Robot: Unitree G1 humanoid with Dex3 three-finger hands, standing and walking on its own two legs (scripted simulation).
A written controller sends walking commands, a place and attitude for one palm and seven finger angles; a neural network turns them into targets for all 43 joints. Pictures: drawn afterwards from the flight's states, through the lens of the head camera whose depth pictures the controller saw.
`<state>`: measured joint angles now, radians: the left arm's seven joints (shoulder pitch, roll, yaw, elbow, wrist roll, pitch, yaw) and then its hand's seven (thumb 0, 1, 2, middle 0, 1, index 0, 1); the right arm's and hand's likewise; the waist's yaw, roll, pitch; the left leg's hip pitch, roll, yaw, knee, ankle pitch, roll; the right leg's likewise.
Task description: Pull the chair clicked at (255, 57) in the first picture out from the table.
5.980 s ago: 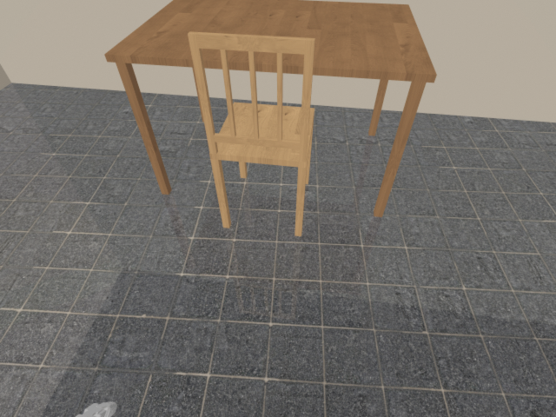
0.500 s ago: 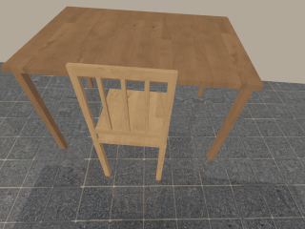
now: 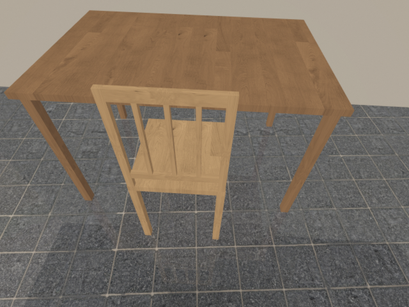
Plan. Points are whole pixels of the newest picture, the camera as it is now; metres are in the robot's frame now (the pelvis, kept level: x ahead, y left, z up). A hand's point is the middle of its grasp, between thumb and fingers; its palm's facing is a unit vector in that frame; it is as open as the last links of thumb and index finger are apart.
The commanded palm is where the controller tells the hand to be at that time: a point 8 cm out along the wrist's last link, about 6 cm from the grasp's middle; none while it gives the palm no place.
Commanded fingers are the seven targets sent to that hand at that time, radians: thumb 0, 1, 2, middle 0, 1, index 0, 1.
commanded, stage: look again from close up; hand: left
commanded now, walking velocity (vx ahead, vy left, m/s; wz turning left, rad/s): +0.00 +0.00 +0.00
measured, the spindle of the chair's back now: (171, 143) +0.59 +0.14 -0.08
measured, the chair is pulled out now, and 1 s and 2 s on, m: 0.00 0.00 0.00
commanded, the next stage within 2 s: shuffle to correct the standing spot in 1.00 s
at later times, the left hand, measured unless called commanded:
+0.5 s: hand out of the picture -0.03 +0.14 -0.18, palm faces +0.03 -0.99 -0.16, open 7.4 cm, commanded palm none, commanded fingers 0.00 0.90 0.90 -0.20 -0.30 -0.20 -0.30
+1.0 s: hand out of the picture +0.00 +0.14 -0.17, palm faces +0.02 -0.99 -0.17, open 7.4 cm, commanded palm none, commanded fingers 0.00 0.90 0.90 -0.20 -0.30 -0.20 -0.30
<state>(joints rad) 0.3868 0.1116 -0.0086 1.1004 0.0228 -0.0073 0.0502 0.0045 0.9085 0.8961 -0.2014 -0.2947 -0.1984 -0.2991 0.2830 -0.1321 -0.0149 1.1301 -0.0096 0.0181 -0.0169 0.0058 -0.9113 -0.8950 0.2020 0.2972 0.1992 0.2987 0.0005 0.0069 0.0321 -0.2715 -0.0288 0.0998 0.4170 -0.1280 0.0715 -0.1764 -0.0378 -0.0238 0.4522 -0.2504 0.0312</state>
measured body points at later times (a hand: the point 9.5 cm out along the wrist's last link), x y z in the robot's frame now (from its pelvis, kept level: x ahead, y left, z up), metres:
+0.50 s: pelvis +0.01 -0.01 +0.00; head +0.02 -0.01 +0.45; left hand -0.03 +0.19 -0.16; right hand +0.00 -0.22 -0.16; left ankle +0.07 +0.07 -0.74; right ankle +0.00 -0.14 -0.74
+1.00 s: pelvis +0.03 -0.02 +0.00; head +0.04 -0.02 +0.45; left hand +0.00 +0.19 -0.16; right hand +0.02 -0.23 -0.16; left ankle +0.07 +0.07 -0.74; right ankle +0.00 -0.14 -0.74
